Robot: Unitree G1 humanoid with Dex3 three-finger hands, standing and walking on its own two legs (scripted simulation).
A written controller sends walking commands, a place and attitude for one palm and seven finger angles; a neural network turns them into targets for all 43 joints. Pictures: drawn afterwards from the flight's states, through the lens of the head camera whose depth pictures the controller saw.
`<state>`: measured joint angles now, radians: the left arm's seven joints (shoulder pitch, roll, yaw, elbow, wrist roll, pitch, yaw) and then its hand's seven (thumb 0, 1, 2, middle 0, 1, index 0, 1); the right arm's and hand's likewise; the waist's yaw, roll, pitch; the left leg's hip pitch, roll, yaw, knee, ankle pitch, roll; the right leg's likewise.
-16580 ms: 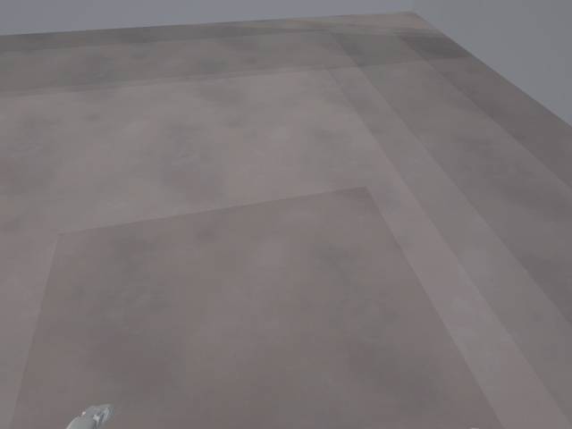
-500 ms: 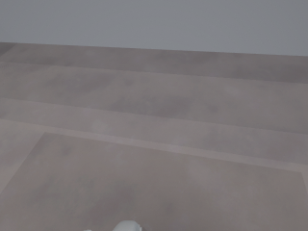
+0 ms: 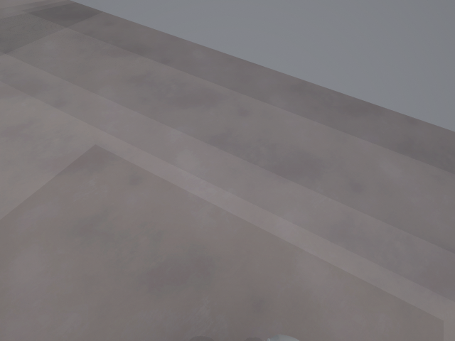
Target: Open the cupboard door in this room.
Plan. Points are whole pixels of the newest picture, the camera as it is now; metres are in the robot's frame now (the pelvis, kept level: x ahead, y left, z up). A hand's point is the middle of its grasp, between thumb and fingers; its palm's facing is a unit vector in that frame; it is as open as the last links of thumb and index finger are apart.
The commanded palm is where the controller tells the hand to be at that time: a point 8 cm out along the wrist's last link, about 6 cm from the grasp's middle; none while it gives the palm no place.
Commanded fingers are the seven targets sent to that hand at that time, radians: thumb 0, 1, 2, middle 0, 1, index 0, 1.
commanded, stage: turn or walk to find it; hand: left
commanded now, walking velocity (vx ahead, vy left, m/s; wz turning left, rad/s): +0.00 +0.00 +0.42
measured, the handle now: out of the picture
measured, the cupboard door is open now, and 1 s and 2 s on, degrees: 0 0 0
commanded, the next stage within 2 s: none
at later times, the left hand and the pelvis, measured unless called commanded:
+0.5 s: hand out of the picture +0.01 +0.14 -0.14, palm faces +0.23 -0.93 -0.28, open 7.4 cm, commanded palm none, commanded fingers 0.00 0.90 0.90 -0.20 -0.30 -0.20 -0.30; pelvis -0.03 -0.06 +0.00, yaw +13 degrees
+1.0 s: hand out of the picture -0.14 +0.19 -0.18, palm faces +0.48 -0.84 -0.24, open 7.4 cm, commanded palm none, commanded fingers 0.00 0.90 0.90 -0.20 -0.30 -0.20 -0.30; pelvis -0.08 -0.02 +0.00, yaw +25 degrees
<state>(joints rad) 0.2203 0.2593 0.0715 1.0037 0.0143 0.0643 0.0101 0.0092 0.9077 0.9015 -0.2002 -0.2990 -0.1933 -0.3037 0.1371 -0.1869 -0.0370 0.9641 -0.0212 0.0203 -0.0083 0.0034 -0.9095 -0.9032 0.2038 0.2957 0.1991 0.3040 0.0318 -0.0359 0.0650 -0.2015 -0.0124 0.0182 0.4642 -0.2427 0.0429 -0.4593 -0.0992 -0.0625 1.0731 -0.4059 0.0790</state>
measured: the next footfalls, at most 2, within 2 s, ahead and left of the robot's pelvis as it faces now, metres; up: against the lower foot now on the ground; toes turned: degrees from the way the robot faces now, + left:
right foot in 0.30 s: +0.03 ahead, -0.14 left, +0.00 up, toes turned +3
left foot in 0.80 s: -0.08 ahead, +0.08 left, +0.00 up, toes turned +26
